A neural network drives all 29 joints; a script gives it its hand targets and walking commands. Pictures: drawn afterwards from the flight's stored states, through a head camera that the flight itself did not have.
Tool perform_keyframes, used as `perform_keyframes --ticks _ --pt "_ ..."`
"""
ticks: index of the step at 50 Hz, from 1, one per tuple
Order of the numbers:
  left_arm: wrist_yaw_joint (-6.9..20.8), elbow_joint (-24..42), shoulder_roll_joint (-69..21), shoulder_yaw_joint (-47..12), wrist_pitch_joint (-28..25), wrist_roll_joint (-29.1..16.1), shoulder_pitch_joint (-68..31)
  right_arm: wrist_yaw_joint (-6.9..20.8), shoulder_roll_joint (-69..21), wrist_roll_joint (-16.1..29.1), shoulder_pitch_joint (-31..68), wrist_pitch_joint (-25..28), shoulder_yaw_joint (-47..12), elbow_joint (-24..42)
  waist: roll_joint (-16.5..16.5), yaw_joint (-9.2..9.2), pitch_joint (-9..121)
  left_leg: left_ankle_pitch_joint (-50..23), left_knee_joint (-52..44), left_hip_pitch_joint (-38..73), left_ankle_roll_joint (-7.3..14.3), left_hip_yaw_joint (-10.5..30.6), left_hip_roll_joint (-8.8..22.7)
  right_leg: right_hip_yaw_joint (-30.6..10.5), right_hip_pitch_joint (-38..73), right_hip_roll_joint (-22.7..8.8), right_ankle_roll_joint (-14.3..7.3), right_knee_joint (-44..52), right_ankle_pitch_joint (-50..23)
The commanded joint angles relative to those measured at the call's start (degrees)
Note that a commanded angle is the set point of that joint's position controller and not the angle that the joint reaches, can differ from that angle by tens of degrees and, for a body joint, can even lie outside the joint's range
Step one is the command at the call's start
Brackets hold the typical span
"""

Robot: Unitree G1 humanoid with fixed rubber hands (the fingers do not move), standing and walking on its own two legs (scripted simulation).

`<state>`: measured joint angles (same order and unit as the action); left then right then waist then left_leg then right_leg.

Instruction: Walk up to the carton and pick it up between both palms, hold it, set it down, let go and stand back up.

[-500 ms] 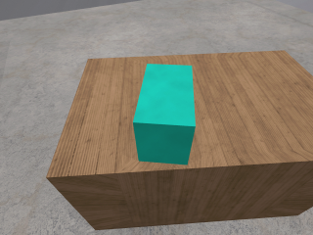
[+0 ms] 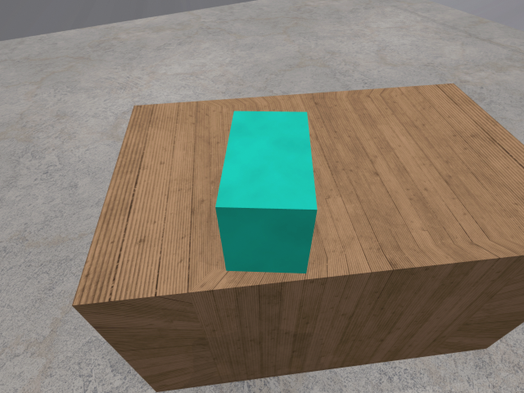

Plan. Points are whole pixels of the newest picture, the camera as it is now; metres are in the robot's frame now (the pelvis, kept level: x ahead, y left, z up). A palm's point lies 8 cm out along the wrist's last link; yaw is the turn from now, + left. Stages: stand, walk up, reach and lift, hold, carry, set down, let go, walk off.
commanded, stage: walk up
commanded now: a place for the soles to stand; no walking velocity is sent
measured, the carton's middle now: (268, 188) +0.55 -0.01 -0.01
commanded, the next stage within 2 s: reach and lift in 1.66 s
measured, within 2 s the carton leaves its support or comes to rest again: neither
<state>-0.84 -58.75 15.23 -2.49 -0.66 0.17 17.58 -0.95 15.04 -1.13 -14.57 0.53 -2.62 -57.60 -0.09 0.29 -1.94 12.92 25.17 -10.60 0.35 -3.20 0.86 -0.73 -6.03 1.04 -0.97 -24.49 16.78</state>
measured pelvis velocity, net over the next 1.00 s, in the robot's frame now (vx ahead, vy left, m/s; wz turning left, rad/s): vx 0.04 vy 0.03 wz -0.14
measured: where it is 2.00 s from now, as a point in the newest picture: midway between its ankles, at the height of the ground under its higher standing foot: outside the picture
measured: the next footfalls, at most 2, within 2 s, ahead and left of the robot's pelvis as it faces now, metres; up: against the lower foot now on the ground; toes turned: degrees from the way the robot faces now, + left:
right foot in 0.86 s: +0.10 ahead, -0.09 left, +0.00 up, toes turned -2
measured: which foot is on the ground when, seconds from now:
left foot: down 0.00-1.00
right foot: down 0.00-0.66, up 0.68-0.84, down 0.86-1.00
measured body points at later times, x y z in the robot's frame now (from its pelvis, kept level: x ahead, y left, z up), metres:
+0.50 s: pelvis +0.01 +0.01 +0.00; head +0.01 +0.00 +0.45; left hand +0.00 +0.27 -0.15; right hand +0.02 -0.26 -0.15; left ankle +0.01 +0.12 -0.74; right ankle -0.04 -0.11 -0.74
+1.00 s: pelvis +0.04 +0.03 -0.01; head +0.04 +0.02 +0.44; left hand +0.15 +0.26 -0.15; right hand -0.01 -0.21 -0.16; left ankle +0.01 +0.12 -0.74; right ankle +0.06 -0.08 -0.74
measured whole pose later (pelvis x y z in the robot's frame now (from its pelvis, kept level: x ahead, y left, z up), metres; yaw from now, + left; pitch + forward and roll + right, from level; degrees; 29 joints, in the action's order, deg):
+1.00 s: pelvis +0.04 +0.03 -0.01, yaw -8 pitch -2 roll +0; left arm -2.1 -54.7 12.7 -2.8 0.0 0.3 12.2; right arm -1.2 14.1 -0.8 -20.1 -1.2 -4.2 -57.5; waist -0.7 1.2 -3.0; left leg 20.7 29.9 -7.0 2.6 -10.0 0.3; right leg 1.4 -16.2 -0.2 -0.8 -32.1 13.5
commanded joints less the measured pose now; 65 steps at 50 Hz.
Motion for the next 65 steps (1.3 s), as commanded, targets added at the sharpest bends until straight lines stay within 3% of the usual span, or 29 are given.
perform_keyframes --ticks 1,4,6,7,14,18,19,20,25,27,30,32,33,36,37,38,40,41,43,45,46,49,51,54,57,59,61,63,65 --pt "0.0 0.4 5.7 0.4 -0.5 -0.2 4.2 -0.2 6.6 0.1 -1.6 0.8 1.0 0.8 0.4 -0.51 -2.4 -3.2 -4.6 2.6 2.7 6.5 5.2 -5.8 -7.3 -5.8 -2.1 6.2 -3.6" --pt "-0.2 0.3 7.0 0.7 -0.5 -0.1 2.7 -0.1 5.6 0.2 -3.3 1.0 0.3 -0.1 -0.5 0.46 -2.4 -3.4 -5.5 1.1 2.5 6.5 4.9 -5.8 -5.4 -5.7 -2.2 5.4 -5.2" --pt "-0.2 -0.7 6.3 0.4 -0.7 -0.1 4.1 -0.2 6.6 0.1 -2.2 1.1 0.4 -0.4 -2.4 -0.77 -3.4 -4.5 -5.0 2.0 3.0 6.9 5.7 -5.6 -5.8 -5.9 -1.5 5.1 -6.8" --pt "-0.1 -1.0 6.9 0.4 -0.8 -0.1 4.3 -0.3 5.6 0.0 -2.5 1.2 0.4 -0.4 0.9 -0.44 -1.8 -6.1 -4.8 3.3 2.9 7.0 5.8 -5.6 -6.0 -5.7 -1.8 5.0 -7.9" --pt "-0.5 -1.8 6.8 0.4 -0.7 0.0 3.3 -0.2 6.0 -0.1 -3.4 0.9 0.3 -1.1 -1.3 0.08 -3.4 -6.6 -4.7 2.3 2.8 5.4 5.7 -5.6 -5.6 -5.9 -1.6 4.4 -8.7" --pt "-0.3 -1.8 7.3 0.5 -0.7 0.1 4.0 -0.3 5.8 0.2 -5.0 0.9 0.3 -1.8 2.3 0.78 -1.3 -5.7 -4.3 3.3 2.3 5.3 5.5 -5.6 -4.9 -5.8 -1.8 5.0 -8.9" --pt "-0.4 -1.7 6.4 0.4 -0.7 -0.2 3.3 -0.3 6.2 -0.1 -4.5 1.1 0.2 -2.0 0.4 -0.21 -1.9 -7.0 -4.5 3.3 2.8 6.3 5.7 -5.9 -5.3 -5.6 -1.7 4.2 -8.6" --pt "-0.5 -0.7 5.8 0.3 -1.2 0.7 6.7 -0.1 9.5 -1.2 -3.7 0.7 2.0 -1.4 -3.0 -0.95 -0.7 0.2 -1.0 4.5 2.8 2.6 3.3 -9.4 -6.3 -6.7 -3.5 3.9 -6.7" --pt "-0.9 0.1 8.8 2.0 -1.2 0.7 7.3 0.3 5.8 -1.4 -2.6 0.1 1.0 0.3 8.2 -0.87 -6.6 8.8 5.2 -7.1 0.4 1.5 2.5 -21.3 -6.7 -13.5 -8.3 8.3 0.7" --pt "-0.9 0.3 8.7 2.3 -1.2 1.3 7.1 0.3 5.5 -1.6 -3.7 0.6 1.0 0.2 6.8 -0.54 -8.3 4.6 3.3 -5.8 0.3 1.7 3.6 -19.6 -6.7 -12.7 -7.5 5.8 -7.1" --pt "-0.5 2.0 6.2 1.7 -1.5 1.3 4.3 0.2 7.9 -0.8 -8.9 1.3 1.5 -0.4 4.4 1.83 -4.3 -6.3 -1.4 3.8 2.0 5.2 6.3 -9.6 -10.6 -5.0 -3.5 -4.2 -11.5" --pt "-0.9 2.9 2.1 0.5 -1.2 1.1 6.0 -0.5 12.1 -0.5 -10.7 0.9 3.0 -0.6 -9.6 2.04 -1.8 -21.8 -4.6 12.5 3.9 11.0 12.6 -2.4 -19.1 -0.1 -0.4 -17.1 1.0" --pt "-1.5 4.5 2.4 1.0 -0.9 1.4 4.9 -0.7 12.2 -0.5 -11.5 0.4 3.3 -0.3 -12.2 2.61 -2.9 -24.6 -6.1 12.0 4.8 13.4 15.8 -1.3 -22.1 -0.5 0.0 -20.6 11.0" --pt "-1.7 6.3 1.5 0.8 -0.6 1.9 0.6 -1.0 8.6 -0.8 -12.6 -0.4 2.3 0.4 -2.6 2.98 -4.7 -25.8 -6.7 10.2 9.9 11.3 17.5 -1.4 -23.7 -2.4 -0.2 -24.2 17.3" --pt "-1.5 6.5 0.4 0.6 -0.7 1.7 1.4 -1.0 8.9 -1.4 -8.7 -0.5 2.2 0.1 -4.6 1.19 -4.6 -24.8 -5.1 10.2 10.6 7.3 15.3 -0.2 -22.0 -3.1 -0.1 -19.3 13.2" --pt "-1.4 6.6 0.8 0.6 -0.8 1.7 1.1 -1.0 8.3 -0.9 -7.4 -0.4 1.9 1.3 -3.8 1.07 -3.2 -29.9 -4.0 8.8 9.9 5.3 13.1 0.6 -18.8 -3.0 -0.2 -16.5 9.2" --pt "-1.4 6.1 0.9 1.3 -0.6 1.6 2.8 -0.4 7.5 -0.7 -4.4 -0.2 1.1 1.6 -3.6 -2.2 -2.8 -36.1 -0.5 1.3 6.8 1.6 11.0 3.2 -8.4 -1.5 -0.7 -9.9 -3.7" --pt "-1.6 5.2 0.7 1.3 -0.8 1.5 6.3 -0.2 8.5 -0.4 -2.5 -0.3 1.3 2.9 -3.2 -4.39 0.3 -32.4 1.6 -0.8 6.0 -0.7 10.3 3.5 -1.8 -1.9 -1.5 -4.3 -13.5" --pt "-2.0 6.0 4.2 2.2 -0.4 1.4 4.6 -0.2 7.4 0.7 -6.3 -0.3 0.7 3.2 0.4 -2.9 3.1 -23.0 4.6 -6.5 1.2 -0.2 8.1 -2.3 5.4 -5.8 -4.4 -6.3 -26.4" --pt "-2.1 6.1 7.6 2.2 0.2 -0.1 2.2 -0.6 5.6 1.2 -8.6 -1.7 -0.3 3.2 2.8 -1.15 1.9 5.2 4.9 -4.0 -0.5 -0.4 3.9 -15.4 -4.2 -15.0 -9.6 -0.2 -16.3" --pt "-1.9 5.5 7.9 2.0 0.6 -0.4 -0.5 -0.8 3.3 0.7 -10.9 -2.2 -0.9 1.6 6.1 0.35 -0.7 9.9 2.7 -2.0 -0.3 0.6 4.2 -15.5 -9.6 -15.3 -9.4 2.8 -7.1" --pt "-1.2 4.2 4.3 0.6 0.4 0.0 -2.7 -0.2 4.9 0.4 -10.4 -1.0 -0.6 0.0 1.8 -0.43 -5.4 2.6 -6.4 -1.6 1.7 2.9 6.4 -7.8 -9.6 -8.8 -4.3 -0.1 -12.8" --pt "-0.9 3.2 3.7 0.1 -0.2 0.0 -1.6 0.0 6.0 0.9 -11.1 0.0 -0.3 -1.2 -0.8 -0.78 -2.2 -4.9 -7.3 0.5 1.5 2.5 7.3 -5.3 -6.6 -6.9 -2.9 -2.1 -16.4" --pt "-1.0 2.0 3.8 0.0 -0.8 0.0 -2.7 0.0 4.9 0.7 -10.1 0.2 -0.1 -1.4 1.7 -0.55 -0.5 -9.3 -6.0 2.6 2.4 1.1 7.8 -4.4 -5.6 -6.7 -3.1 -2.3 -19.1" --pt "-1.2 1.5 3.6 0.0 -0.7 -0.1 -3.4 -0.1 5.7 0.6 -8.1 -0.2 0.4 -1.3 -0.1 -0.56 -1.0 -1.2 -7.1 0.8 2.5 -0.3 7.5 -4.8 -5.8 -6.8 -3.0 -0.9 -15.7" --pt "-1.4 1.1 3.9 0.0 -0.6 0.0 -3.8 -0.2 5.0 1.1 -8.1 -0.5 0.5 -1.6 2.3 0.26 -3.0 0.2 -7.7 1.6 2.4 0.0 7.5 -5.0 -8.0 -6.8 -2.8 -0.2 -15.1" --pt "-1.3 0.3 3.8 -0.2 -0.8 0.0 -2.4 -0.3 4.7 0.6 -7.9 -0.5 0.3 -2.4 -0.6 -0.01 -3.3 -1.3 -7.8 3.4 2.6 0.2 7.6 -6.0 -9.0 -7.4 -3.0 0.1 -15.9" --pt "-1.4 -0.2 4.8 0.1 -1.0 0.0 -2.1 -0.2 4.2 0.8 -7.8 -0.6 0.2 -3.1 1.3 -0.16 -2.5 -0.9 -7.7 3.6 2.8 -0.2 7.8 -6.0 -8.6 -7.2 -3.2 0.3 -15.0" --pt "-1.4 -0.3 5.0 0.2 -1.1 0.2 -1.8 -0.2 5.2 0.8 -6.9 -0.6 0.5 -3.6 -0.9 -0.61 -2.6 2.0 -7.6 3.5 2.7 -0.5 7.2 -7.4 -8.5 -7.4 -2.8 1.3 -11.6"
